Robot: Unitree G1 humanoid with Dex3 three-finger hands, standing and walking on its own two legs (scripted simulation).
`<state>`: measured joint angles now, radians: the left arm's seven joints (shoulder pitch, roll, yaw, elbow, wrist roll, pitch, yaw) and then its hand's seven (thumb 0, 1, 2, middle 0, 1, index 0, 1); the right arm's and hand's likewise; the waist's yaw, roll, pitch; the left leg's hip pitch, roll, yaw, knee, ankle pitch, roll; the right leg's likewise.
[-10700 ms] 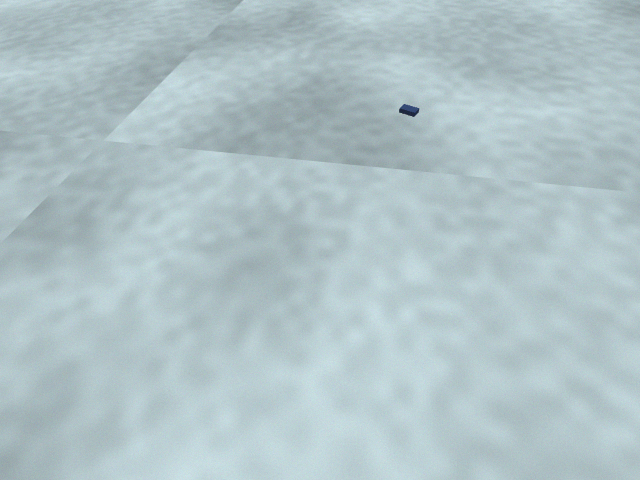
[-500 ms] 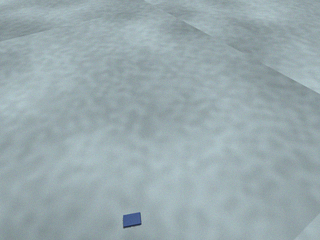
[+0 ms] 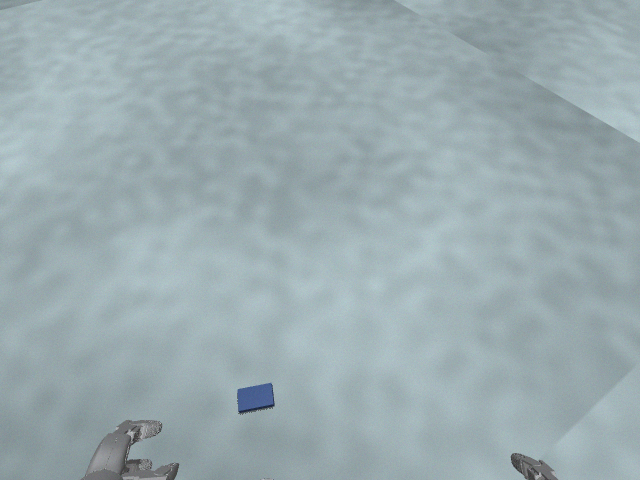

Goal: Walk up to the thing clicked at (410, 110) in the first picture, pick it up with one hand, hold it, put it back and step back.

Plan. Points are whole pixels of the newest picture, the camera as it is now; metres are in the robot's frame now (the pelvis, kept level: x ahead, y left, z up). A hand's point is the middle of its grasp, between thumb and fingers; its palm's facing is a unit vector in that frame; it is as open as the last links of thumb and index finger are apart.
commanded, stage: rise first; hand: left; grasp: from above
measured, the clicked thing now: (255, 397) +0.40 +0.22 -0.74
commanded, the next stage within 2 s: none
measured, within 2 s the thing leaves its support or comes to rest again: neither
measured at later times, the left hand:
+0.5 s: hand out of the picture +0.13 +0.26 -0.23, palm faces -0.21 -0.83 -0.51, open 13.1 cm
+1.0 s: hand (198, 444) +0.24 +0.28 -0.44, palm faces -0.42 -0.35 -0.84, open 13.2 cm
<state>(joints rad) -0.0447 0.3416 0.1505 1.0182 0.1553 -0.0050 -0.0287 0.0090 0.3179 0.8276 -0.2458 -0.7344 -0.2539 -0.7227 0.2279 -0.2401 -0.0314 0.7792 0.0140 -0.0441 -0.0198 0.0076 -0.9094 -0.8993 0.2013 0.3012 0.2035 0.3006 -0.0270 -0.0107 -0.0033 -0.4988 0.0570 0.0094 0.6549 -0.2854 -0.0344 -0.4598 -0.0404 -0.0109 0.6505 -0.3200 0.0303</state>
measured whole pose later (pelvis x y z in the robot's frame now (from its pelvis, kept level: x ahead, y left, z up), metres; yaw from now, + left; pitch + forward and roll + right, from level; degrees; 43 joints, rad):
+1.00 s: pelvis -0.07 +0.00 -0.29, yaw -2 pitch +34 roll -3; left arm -0.30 0.44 0.09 0.79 0.83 -0.06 0.25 0.00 -0.38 0.86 -0.25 -0.89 -0.24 -0.89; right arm 0.03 -0.28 -0.07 0.69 -0.03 -0.13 0.05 0.01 -0.92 -0.90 0.20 0.30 0.20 0.30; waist -0.01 0.01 -0.16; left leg -1.90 0.06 -0.09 1.95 -0.64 -0.05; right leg -1.84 -0.02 0.01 1.95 -0.70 0.04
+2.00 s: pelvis -0.08 +0.01 -0.41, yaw -6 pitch +34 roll -6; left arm -0.79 0.61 0.12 1.37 1.20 -0.15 0.46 0.00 -0.33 0.83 -0.24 -0.88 -0.27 -0.86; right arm 0.10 -0.23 0.00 0.81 -0.14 -0.08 0.12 0.00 -0.91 -0.90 0.20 0.30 0.20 0.30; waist -0.15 -0.01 -0.09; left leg -2.29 0.04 -0.17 2.36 -0.66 -0.05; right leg -2.20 0.02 -0.01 2.32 -0.71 0.06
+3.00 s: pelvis -0.08 +0.01 -0.44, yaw -8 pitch +32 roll -7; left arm -0.83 0.69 0.16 1.47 1.21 -0.17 0.50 0.00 -0.28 0.79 -0.32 -0.82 -0.32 -0.81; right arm 0.11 -0.27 0.04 0.81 -0.18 -0.10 0.16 0.00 -0.91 -0.90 0.20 0.30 0.20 0.30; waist -0.20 -0.02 -0.04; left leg -2.35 0.03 -0.20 2.44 -0.66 -0.06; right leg -2.24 0.04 -0.02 2.38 -0.70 0.06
